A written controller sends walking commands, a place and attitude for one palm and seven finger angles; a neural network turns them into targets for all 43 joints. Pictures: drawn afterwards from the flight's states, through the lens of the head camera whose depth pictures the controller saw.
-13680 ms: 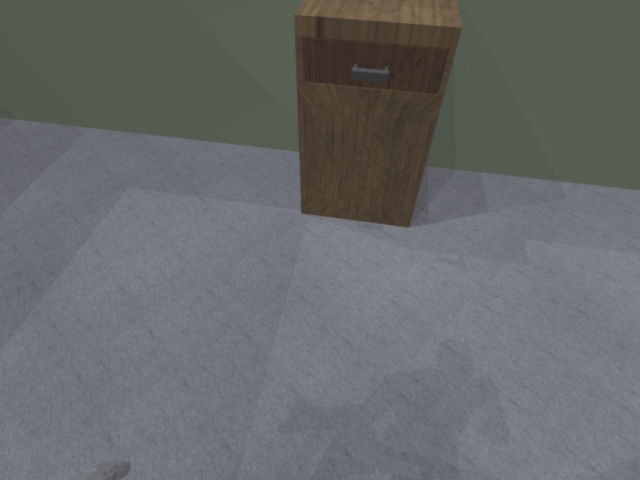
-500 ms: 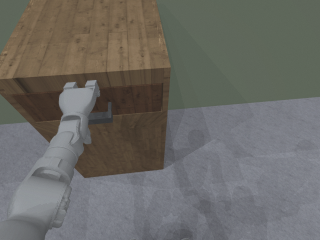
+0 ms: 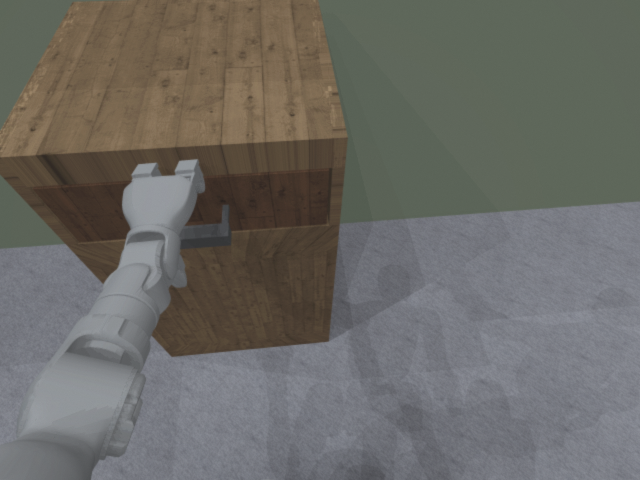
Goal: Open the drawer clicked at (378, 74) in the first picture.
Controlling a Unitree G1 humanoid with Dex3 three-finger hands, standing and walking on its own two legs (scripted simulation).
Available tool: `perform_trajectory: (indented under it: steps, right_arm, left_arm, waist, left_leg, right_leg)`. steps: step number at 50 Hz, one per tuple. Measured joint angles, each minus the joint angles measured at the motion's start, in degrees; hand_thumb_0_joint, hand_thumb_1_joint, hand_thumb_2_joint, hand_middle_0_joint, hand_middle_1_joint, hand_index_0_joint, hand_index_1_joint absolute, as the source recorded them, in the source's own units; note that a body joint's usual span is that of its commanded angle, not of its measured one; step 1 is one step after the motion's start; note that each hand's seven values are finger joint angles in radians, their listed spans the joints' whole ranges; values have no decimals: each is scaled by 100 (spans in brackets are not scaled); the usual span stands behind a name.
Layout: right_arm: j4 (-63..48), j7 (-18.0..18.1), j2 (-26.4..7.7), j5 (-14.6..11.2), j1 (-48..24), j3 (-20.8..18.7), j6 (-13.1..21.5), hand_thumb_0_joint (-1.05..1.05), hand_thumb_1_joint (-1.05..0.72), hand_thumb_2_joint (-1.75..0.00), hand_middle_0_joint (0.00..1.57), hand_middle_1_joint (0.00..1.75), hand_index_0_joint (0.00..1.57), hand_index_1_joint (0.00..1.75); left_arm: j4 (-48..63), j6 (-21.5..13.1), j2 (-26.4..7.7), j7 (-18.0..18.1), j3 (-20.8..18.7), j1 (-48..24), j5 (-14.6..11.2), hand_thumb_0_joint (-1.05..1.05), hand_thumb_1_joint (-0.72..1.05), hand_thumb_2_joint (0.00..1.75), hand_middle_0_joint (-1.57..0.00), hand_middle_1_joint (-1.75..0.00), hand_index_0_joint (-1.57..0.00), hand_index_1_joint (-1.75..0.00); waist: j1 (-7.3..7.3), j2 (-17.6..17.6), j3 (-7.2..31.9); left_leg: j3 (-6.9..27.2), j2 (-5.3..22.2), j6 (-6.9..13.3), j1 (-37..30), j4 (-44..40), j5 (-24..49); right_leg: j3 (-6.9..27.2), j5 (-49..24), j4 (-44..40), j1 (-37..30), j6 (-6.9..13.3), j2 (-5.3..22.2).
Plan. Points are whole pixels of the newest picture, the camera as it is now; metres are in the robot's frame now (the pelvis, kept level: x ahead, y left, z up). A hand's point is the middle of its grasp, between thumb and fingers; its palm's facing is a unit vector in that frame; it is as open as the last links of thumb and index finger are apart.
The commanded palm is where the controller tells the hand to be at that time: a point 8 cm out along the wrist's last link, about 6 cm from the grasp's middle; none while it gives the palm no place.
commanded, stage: move the hooked fingers above the handle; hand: left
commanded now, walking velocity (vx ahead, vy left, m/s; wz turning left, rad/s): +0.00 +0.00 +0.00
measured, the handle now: (194, 224) +0.51 +0.19 -0.04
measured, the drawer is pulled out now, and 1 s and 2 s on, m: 0.00 0.00 0.00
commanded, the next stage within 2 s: lower the fingers behind the handle in 0.16 s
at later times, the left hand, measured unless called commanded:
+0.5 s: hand (180, 232) +0.46 +0.19 +0.01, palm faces -0.05 -0.02 -1.00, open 13.8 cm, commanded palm +0.44 +0.19 +0.06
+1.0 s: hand (182, 246) +0.45 +0.20 -0.03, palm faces -0.04 -0.02 -1.00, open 13.8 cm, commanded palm +0.44 +0.19 +0.03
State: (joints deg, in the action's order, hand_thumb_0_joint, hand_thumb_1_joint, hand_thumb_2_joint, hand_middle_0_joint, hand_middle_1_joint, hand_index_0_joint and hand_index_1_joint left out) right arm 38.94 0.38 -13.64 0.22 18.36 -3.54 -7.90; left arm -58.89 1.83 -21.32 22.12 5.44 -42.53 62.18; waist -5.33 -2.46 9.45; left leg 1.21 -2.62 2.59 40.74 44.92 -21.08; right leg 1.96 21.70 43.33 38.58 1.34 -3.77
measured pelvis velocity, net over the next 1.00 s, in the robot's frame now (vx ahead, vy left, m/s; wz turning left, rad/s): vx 0.00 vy -0.01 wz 0.00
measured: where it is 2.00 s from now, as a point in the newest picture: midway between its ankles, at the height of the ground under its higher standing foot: outside the picture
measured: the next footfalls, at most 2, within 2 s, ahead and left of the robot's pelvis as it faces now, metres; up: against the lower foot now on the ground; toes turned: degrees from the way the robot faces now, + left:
none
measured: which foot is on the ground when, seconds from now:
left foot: down 0.00-1.00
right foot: down 0.00-1.00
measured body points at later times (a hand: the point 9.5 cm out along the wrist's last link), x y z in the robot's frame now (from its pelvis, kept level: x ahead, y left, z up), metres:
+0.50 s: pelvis +0.00 +0.00 +0.00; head +0.08 -0.01 +0.44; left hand +0.45 +0.19 +0.06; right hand +0.05 -0.27 -0.13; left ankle +0.00 +0.09 -0.71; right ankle -0.02 -0.11 -0.71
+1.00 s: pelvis +0.00 -0.01 -0.02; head +0.09 -0.01 +0.42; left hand +0.45 +0.20 +0.03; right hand +0.03 -0.27 -0.15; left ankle +0.00 +0.09 -0.71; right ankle -0.02 -0.11 -0.71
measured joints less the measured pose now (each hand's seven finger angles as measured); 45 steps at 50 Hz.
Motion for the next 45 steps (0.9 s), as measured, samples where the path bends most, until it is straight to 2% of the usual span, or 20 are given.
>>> perform_trajectory:
  steps: [8, 13, 17, 23, 32, 45]
  right_arm:
    - [-98, 0, 25, -21, -24, 20, -40, 1, -90, -89, 20, 30, 20, 30]
    - [-70, 12, 32, -12, -2, 8, -40, 1, -90, -89, 20, 30, 21, 30]
    - [-28, -4, 28, 14, 1, -13, -52, 1, -90, -89, 20, 30, 21, 30]
    - [-12, -13, 24, 6, -27, 8, -60, 1, -90, -89, 20, 30, 20, 30]
    - [17, 14, 25, 53, 57, -33, -9, 1, -90, -89, 20, 30, 20, 30]
    - [112, -11, 34, 80, 20, -15, 20, 1, -90, -89, 20, 30, 20, 30]
  left_arm:
    - [59, 105, -2, -132, 51, 68, -48, -1, -49, 31, -32, -120, -32, -120]
    - [191, -7, 45, -181, 128, 141, -52, -1, -49, 31, -32, -120, -32, -120]
    - [226, -71, 83, -64, 92, 165, 9, -1, -49, 31, -32, -120, -32, -120]
    - [-45, 98, 85, 17, 64, 68, 20, -1, -49, 31, -32, -120, -32, -120]
    - [-43, -81, -20, 101, -88, 141, 92, 0, -49, 31, -32, -120, -32, -120]
    - [-233, -38, 6, 335, -174, 142, 128, 0, -49, 31, -32, -120, -32, -120]
  waist:
    - [58, -11, 5]
    - [85, -6, -13]
    - [91, -11, 18]
    - [40, -9, 14]
    - [-3, -3, 83]
    - [-52, -20, 136]
  left_leg:
    - [-16, 4, 1, -101, -57, -9]
    - [17, -9, -4, -113, -45, -23]
    - [15, -7, -11, -62, 6, -53]
    - [4, 6, -18, 66, 88, -82]
    - [-11, 44, -37, 333, 285, -162]
    - [2, 57, -43, 682, 598, -264]
  right_leg:
    - [20, 6, -47, -92, 1, -2]
    - [-14, 31, -41, -117, 7, 9]
    - [-15, 62, 14, -62, 14, 5]
    - [-11, 91, 110, 76, 24, -10]
    - [-9, 152, 294, 347, 39, -52]
    - [-45, 248, 590, 686, 44, -74]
